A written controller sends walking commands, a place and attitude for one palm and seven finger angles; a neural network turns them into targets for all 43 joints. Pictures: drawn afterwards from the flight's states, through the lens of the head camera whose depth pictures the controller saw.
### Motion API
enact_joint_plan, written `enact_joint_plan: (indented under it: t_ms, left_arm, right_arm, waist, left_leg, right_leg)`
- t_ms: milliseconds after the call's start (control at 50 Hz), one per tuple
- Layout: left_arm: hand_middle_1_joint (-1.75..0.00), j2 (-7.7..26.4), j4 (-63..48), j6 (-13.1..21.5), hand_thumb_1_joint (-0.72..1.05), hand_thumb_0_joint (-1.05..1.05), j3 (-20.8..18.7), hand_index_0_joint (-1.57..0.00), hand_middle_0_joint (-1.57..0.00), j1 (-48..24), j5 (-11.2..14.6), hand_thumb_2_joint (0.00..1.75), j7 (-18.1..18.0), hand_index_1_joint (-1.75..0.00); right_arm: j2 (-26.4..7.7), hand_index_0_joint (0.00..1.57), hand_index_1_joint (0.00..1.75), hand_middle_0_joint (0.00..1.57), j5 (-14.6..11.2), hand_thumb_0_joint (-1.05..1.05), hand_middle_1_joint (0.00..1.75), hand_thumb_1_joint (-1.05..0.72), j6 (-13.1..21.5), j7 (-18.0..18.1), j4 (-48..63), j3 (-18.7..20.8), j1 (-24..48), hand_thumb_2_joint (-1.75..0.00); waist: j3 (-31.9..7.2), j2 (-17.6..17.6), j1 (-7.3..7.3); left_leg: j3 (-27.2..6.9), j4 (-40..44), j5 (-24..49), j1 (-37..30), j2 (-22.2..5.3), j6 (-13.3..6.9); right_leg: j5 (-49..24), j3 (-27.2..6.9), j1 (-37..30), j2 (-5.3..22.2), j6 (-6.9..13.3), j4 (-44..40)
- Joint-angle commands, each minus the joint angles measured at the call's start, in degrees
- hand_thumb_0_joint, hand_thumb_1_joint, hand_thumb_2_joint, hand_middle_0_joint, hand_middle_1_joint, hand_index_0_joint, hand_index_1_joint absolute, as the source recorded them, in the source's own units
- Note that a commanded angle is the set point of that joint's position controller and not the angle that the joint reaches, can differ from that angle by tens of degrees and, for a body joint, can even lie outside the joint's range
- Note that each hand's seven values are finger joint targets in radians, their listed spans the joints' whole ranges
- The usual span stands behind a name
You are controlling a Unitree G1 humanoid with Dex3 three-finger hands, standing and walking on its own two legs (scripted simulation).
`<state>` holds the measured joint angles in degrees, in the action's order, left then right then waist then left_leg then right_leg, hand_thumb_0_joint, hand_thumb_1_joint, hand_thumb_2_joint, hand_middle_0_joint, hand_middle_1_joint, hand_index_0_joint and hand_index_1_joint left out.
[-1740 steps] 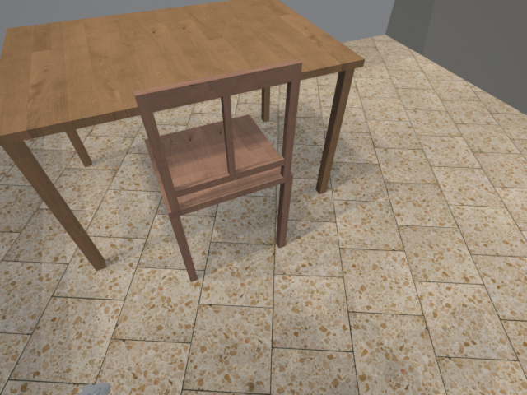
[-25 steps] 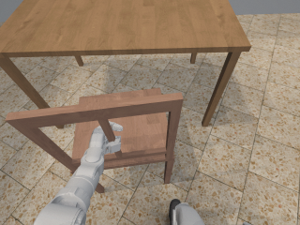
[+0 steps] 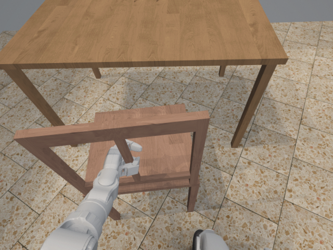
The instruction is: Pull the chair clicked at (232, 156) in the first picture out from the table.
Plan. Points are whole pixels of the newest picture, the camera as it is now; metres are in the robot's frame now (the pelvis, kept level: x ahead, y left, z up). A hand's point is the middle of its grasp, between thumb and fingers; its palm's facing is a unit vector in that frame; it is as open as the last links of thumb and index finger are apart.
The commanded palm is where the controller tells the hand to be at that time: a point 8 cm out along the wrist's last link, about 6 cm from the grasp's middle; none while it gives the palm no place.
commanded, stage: step backward, pulling the chair out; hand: left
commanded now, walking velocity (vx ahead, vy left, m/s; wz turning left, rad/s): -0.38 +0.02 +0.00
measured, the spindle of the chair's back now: (129, 161) +0.35 +0.13 -0.07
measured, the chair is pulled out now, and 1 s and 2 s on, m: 0.23 0.23 0.23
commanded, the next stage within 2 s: stop walking, hand still on the chair in 0.92 s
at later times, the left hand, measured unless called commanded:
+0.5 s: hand (134, 165) +0.34 +0.11 -0.05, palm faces -0.03 -0.98 -0.21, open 5.5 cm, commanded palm +0.34 +0.16 -0.04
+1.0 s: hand (135, 164) +0.34 +0.11 -0.05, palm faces -0.02 -0.98 -0.21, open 5.5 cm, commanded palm +0.34 +0.16 -0.04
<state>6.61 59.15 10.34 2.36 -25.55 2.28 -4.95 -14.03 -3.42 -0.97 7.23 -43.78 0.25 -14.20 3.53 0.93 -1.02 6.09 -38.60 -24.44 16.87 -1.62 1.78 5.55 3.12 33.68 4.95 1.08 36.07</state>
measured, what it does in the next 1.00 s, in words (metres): stands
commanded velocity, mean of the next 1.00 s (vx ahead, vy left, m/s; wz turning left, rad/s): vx -0.38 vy -0.01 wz -0.01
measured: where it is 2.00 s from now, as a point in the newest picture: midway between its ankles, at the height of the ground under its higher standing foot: outside the picture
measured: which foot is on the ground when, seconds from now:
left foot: down 0.00-1.00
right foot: down 0.00-1.00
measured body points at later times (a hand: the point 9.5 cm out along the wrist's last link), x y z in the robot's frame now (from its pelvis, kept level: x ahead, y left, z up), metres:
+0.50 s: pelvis -0.01 +0.00 +0.01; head +0.05 -0.02 +0.45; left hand +0.34 +0.16 -0.04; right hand +0.06 -0.27 -0.14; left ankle -0.05 +0.14 -0.71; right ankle +0.14 -0.11 -0.71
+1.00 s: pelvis -0.01 +0.00 +0.01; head +0.06 -0.03 +0.45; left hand +0.33 +0.16 -0.04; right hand +0.07 -0.28 -0.13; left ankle -0.05 +0.14 -0.71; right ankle +0.14 -0.11 -0.71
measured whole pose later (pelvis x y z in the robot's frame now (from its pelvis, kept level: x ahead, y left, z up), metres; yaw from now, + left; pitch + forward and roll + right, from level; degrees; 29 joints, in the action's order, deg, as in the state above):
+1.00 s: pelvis -0.01 +0.00 +0.01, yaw +0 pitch +4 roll +3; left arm 7.5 60.5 10.6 -0.2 -27.4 2.0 -5.7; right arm -15.6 -3.5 0.5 6.7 -43.5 0.7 -14.1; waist 4.2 0.2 -2.2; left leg 6.3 -35.5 -21.5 17.7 -1.9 1.9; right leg 1.5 3.3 33.3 4.4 1.2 30.5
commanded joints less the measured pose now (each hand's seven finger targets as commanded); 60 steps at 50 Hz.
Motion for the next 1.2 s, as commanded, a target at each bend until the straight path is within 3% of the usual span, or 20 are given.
enact_joint_plan:
  t_ms: [0, 60, 120, 220, 280, 300, 360, 380, 460, 500, 600, 680, 760, 860, 920, 1000, 1020, 1060, 1140, 1180]
  left_arm:
    - [-1.45, 11.38, -9.32, 3.23, 0.90, 0.00, -3.86, -0.50, -0.50, -21.63, -0.04, 0.90, -1.70, -1.45]
    - [-1.45, 11.47, -9.08, 3.60, 0.90, 0.00, -4.17, -0.50, -0.50, -21.86, -0.21, 0.90, -1.77, -1.45]
    - [-1.45, 11.35, -9.12, 3.60, 0.90, 0.00, -4.10, -0.50, -0.50, -21.47, -0.34, 0.90, -1.99, -1.45]
    - [-1.45, 10.53, -11.42, 3.52, 0.90, 0.00, -3.65, -0.50, -0.50, -21.48, -0.27, 0.90, -2.24, -1.45]
    - [-1.45, 10.88, -11.63, 3.13, 0.90, 0.00, -3.92, -0.50, -0.50, -21.91, -0.04, 0.90, -2.36, -1.45]
    - [-1.45, 11.20, -11.82, 3.07, 0.90, 0.00, -4.12, -0.50, -0.50, -21.66, -0.25, 0.90, -2.40, -1.45]
    - [-1.45, 11.18, -11.00, 2.95, 0.90, 0.00, -4.14, -0.50, -0.50, -21.51, -0.17, 0.90, -2.27, -1.45]
    - [-1.45, 11.65, -10.01, 2.52, 0.90, 0.00, -4.26, -0.50, -0.50, -21.26, 0.12, 0.90, -2.37, -1.45]
    - [-1.45, 11.27, -9.65, 3.12, 0.90, 0.00, -4.30, -0.50, -0.50, -21.48, -0.41, 0.90, -2.20, -1.45]
    - [-1.45, 11.55, -10.02, 3.26, 0.90, 0.00, -4.56, -0.50, -0.50, -21.16, -0.37, 0.90, -2.32, -1.45]
    - [-1.45, 10.86, -11.45, 3.43, 0.90, 0.00, -4.14, -0.50, -0.50, -21.83, -0.27, 0.90, -2.31, -1.45]
    - [-1.45, 10.92, -10.72, 3.45, 0.90, 0.00, -4.19, -0.50, -0.50, -21.97, 0.20, 0.90, -2.13, -1.45]
    - [-1.45, 11.91, -9.32, 3.64, 0.90, 0.00, -4.72, -0.50, -0.50, -21.79, -0.25, 0.90, -1.98, -1.45]
    - [-1.45, 12.47, -8.92, 3.99, 0.90, 0.00, -5.46, -0.50, -0.50, -21.86, -0.55, 0.90, -2.07, -1.45]
    - [-1.45, 11.90, -9.68, 3.93, 0.90, 0.00, -5.03, -0.50, -0.50, -21.05, -0.57, 0.90, -2.27, -1.45]
    - [-1.45, 12.01, -11.64, 3.42, 0.90, 0.00, -4.90, -0.50, -0.50, -21.17, -0.45, 0.90, -2.53, -1.45]
    - [-1.45, 11.68, -22.70, 4.11, 0.90, 0.00, -4.91, -0.50, -0.50, -19.04, -0.18, 0.90, -2.37, -1.45]
    - [-1.45, 11.07, -23.19, 3.20, 0.90, 0.00, -4.95, -0.50, -0.50, -16.74, 0.07, 0.90, -2.40, -1.45]
    - [-1.45, 10.47, -25.55, 0.61, 0.90, 0.00, -4.76, -0.50, -0.50, -11.82, -0.03, 0.90, -2.66, -1.45]
    - [-1.45, 11.11, -26.62, -0.14, 0.90, 0.00, -5.14, -0.50, -0.50, -10.70, -0.31, 0.90, -2.96, -1.45]
  right_arm:
    - [-7.99, 0.20, 0.30, 0.20, -0.06, 0.00, 0.30, -0.90, 1.75, 0.63, 3.50, 2.79, -4.21, -0.90]
    - [-7.70, 0.20, 0.30, 0.20, -0.35, 0.00, 0.30, -0.90, 2.10, 0.34, 3.67, 2.70, -3.63, -0.90]
    - [-8.35, 0.20, 0.30, 0.20, -0.23, 0.00, 0.30, -0.90, 2.12, 0.39, 4.06, 2.68, -3.01, -0.90]
    - [-8.31, 0.20, 0.30, 0.20, -0.12, 0.00, 0.30, -0.90, 1.77, 0.50, 6.15, 2.49, -1.32, -0.90]
    - [-8.47, 0.20, 0.30, 0.20, 0.08, 0.00, 0.30, -0.90, 1.55, 0.78, 6.21, 2.81, -1.65, -0.90]
    - [-8.38, 0.20, 0.30, 0.20, 0.03, 0.00, 0.30, -0.90, 1.50, 0.61, 6.07, 2.78, -2.26, -0.90]
    - [-7.93, 0.20, 0.30, 0.20, -0.20, 0.00, 0.30, -0.90, 1.47, 0.35, 5.62, 2.73, -3.41, -0.90]
    - [-8.57, 0.20, 0.30, 0.20, -0.13, 0.00, 0.30, -0.90, 1.56, 0.61, 4.93, 3.03, -3.85, -0.90]
    - [-8.26, 0.20, 0.30, 0.20, -0.15, 0.00, 0.30, -0.90, 1.91, 0.21, 4.76, 2.68, -3.89, -0.90]
    - [-8.75, 0.20, 0.30, 0.20, 0.01, 0.00, 0.30, -0.90, 2.07, 0.45, 4.77, 2.71, -3.36, -0.90]
    - [-8.46, 0.20, 0.30, 0.20, 0.08, 0.00, 0.30, -0.90, 1.91, 0.63, 5.88, 2.69, -2.34, -0.90]
    - [-8.29, 0.20, 0.30, 0.20, 0.10, 0.00, 0.30, -0.90, 2.13, 0.85, 5.25, 3.10, -3.35, -0.90]
    - [-7.53, 0.20, 0.30, 0.20, -0.18, 0.00, 0.30, -0.90, 2.53, 0.18, 3.98, 2.83, -4.64, -0.90]
    - [-7.91, 0.20, 0.30, 0.20, -0.23, 0.00, 0.30, -0.90, 3.09, -0.13, 3.77, 2.75, -4.06, -0.90]
    - [-8.58, 0.20, 0.30, 0.20, -0.12, 0.00, 0.30, -0.90, 2.90, 0.07, 4.86, 2.73, -2.57, -0.90]
    - [-8.53, 0.20, 0.30, 0.20, -0.11, 0.00, 0.30, -0.90, 2.38, 0.23, 6.05, 2.73, -1.98, -0.90]
    - [-7.40, 0.20, 0.30, 0.20, -0.01, 0.00, 0.30, -0.90, 2.06, -0.24, 9.85, 2.81, -0.62, -0.90]
    - [-6.68, 0.20, 0.30, 0.20, -0.20, 0.00, 0.30, -0.90, 1.77, 0.05, 10.71, 2.22, 0.60, -0.90]
    - [-6.61, 0.20, 0.30, 0.20, -0.22, 0.00, 0.30, -0.90, 1.62, 0.30, 11.78, 1.69, 0.59, -0.90]
    - [-7.28, 0.20, 0.30, 0.20, 0.17, 0.00, 0.30, -0.90, 1.70, 0.80, 11.48, 1.96, 0.42, -0.90]
  waist:
    - [-17.86, -9.13, -0.74]
    - [-20.03, -9.80, -0.70]
    - [-19.98, -4.88, -0.50]
    - [-18.74, -0.82, 0.00]
    - [-17.86, -3.61, -0.15]
    - [-17.74, -3.09, -0.19]
    - [-18.20, -8.32, -0.48]
    - [-17.27, -8.48, -0.56]
    - [-18.93, -6.12, -0.71]
    - [-18.46, -1.92, -0.49]
    - [-17.06, 0.02, -0.09]
    - [-16.73, -6.11, -0.46]
    - [-18.41, -10.69, -0.84]
    - [-20.62, -7.30, -0.80]
    - [-19.50, -1.42, -0.31]
    - [-18.77, -1.83, -0.05]
    - [-20.65, -0.51, 0.45]
    - [-20.30, -3.22, 0.72]
    - [-17.94, -2.89, 0.90]
    - [-17.41, -1.80, 0.76]
  left_leg:
    - [-4.41, 5.73, -2.58, 1.11, -3.65, -1.61]
    - [-4.13, 6.23, -1.88, -0.55, -3.26, -1.64]
    - [-5.16, 9.65, 0.33, 0.12, -4.95, -2.19]
    - [-6.08, 12.08, 3.25, 4.80, -7.68, -2.61]
    - [-6.13, 10.79, 2.43, 5.46, -7.38, -2.24]
    - [-5.44, 10.04, 1.37, 5.36, -6.75, -2.12]
    - [-4.39, 6.89, -3.50, 3.12, -4.13, -1.62]
    - [-4.66, 7.01, -3.70, 2.46, -4.07, -1.77]
    - [-4.79, 9.30, -1.31, 0.48, -4.68, -2.10]
    - [-5.92, 12.14, 1.56, 2.03, -6.86, -2.76]
    - [-6.05, 12.09, 5.22, 5.86, -8.69, -2.59]
    - [-5.46, 8.28, 0.98, 5.09, -6.51, -2.00]
    - [-3.59, 4.54, -3.61, 0.65, -3.05, -1.57]
    - [-4.27, 8.45, -1.48, -1.41, -4.18, -2.20]
    - [-5.74, 11.82, 1.76, 1.94, -6.95, -2.81]
    - [-5.39, 11.06, 1.57, 5.06, -7.31, -2.53]
    - [-6.35, 11.39, -0.59, 4.69, -7.13, -2.81]
    - [-5.50, 10.36, -4.73, 4.55, -5.97, -3.00]
    - [-5.42, 11.96, -7.73, 3.68, -5.63, -3.66]
    - [-5.80, 13.32, -6.56, 2.70, -5.95, -3.86]
  right_leg:
    - [4.60, -11.34, -14.08, 8.60, 0.73, -12.50]
    - [6.54, -10.81, -15.27, 8.64, 0.06, -14.27]
    - [5.86, -8.62, -16.31, 7.15, -0.61, -12.22]
    - [4.46, -6.64, -18.91, 5.10, -0.85, -6.08]
    - [3.08, -7.75, -18.85, 5.91, -0.15, -6.46]
    - [3.41, -8.62, -18.15, 6.28, 0.10, -7.08]
    - [7.84, -10.94, -15.75, 7.97, 0.46, -12.95]
    - [8.01, -10.87, -15.25, 8.26, 0.72, -14.40]
    - [8.75, -8.65, -15.31, 6.80, -0.54, -13.87]
    - [6.60, -6.73, -16.80, 4.97, -1.06, -9.67]
    - [1.69, -6.30, -18.05, 4.55, -0.38, -3.02]
    - [1.87, -9.37, -16.23, 6.57, 0.74, -6.54]
    - [7.74, -11.87, -13.58, 8.82, 0.49, -14.72]
    - [8.68, -9.08, -15.07, 7.40, -0.90, -14.69]
    - [6.55, -6.99, -17.10, 5.29, -1.35, -9.64]
    - [4.98, -7.67, -18.85, 5.62, -0.62, -7.34]
    - [5.76, -8.45, -21.29, 5.91, -0.42, -7.78]
    - [9.40, -9.61, -21.55, 6.16, -0.19, -9.41]
    - [15.95, -8.69, -20.52, 4.50, -0.67, -11.02]
    - [14.78, -7.99, -22.04, 3.84, -0.71, -11.05]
